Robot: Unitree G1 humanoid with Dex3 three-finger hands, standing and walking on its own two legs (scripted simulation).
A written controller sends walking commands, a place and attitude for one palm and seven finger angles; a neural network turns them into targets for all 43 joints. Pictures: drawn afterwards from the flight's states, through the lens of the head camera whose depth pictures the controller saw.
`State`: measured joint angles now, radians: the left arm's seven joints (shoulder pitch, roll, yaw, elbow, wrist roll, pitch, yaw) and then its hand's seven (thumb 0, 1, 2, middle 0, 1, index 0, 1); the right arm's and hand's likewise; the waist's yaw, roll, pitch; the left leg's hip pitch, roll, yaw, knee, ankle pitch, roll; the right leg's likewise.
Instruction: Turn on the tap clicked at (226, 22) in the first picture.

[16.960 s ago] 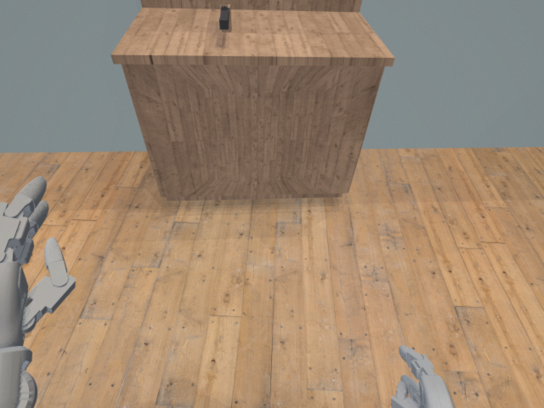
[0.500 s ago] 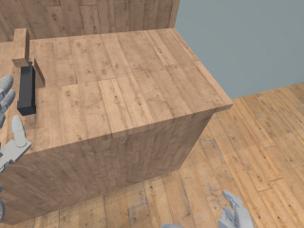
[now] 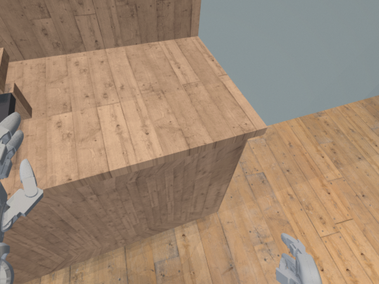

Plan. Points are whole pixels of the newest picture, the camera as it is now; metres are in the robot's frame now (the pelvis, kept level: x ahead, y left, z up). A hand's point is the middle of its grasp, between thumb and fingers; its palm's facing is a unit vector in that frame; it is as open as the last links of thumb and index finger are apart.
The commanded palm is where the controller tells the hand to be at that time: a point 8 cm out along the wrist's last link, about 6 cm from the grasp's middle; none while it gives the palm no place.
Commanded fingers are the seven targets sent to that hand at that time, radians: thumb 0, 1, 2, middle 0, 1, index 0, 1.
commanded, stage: come to a stop and stand still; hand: left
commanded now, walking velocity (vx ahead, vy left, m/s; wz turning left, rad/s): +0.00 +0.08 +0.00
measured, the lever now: (0, 143) +0.33 +0.39 +0.10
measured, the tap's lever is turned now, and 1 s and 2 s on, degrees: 0 0 0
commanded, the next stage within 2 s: look again from close up in 0.68 s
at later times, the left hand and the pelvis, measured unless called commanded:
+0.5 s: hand (28, 204) +0.20 +0.26 +0.14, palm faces +0.32 -0.89 -0.33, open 7.4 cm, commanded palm +0.15 +0.30 +0.18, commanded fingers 0.00 0.90 0.90 -0.20 -0.30 -0.20 -0.30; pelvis -0.01 +0.02 +0.01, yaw -1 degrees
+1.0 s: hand (16, 176) +0.23 +0.28 +0.16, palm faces +0.38 -0.87 -0.33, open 7.4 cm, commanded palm +0.17 +0.31 +0.18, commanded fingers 0.00 0.90 0.90 -0.20 -0.30 -0.20 -0.30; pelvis +0.01 +0.03 +0.01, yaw +0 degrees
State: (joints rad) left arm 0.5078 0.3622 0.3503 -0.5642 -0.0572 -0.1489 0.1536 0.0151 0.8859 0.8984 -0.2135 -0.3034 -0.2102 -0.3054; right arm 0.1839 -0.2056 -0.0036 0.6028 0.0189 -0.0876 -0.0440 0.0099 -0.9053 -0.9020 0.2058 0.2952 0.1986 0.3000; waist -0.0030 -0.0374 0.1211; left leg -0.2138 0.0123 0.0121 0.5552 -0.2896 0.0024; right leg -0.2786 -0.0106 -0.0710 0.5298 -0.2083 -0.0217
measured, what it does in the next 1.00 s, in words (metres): stands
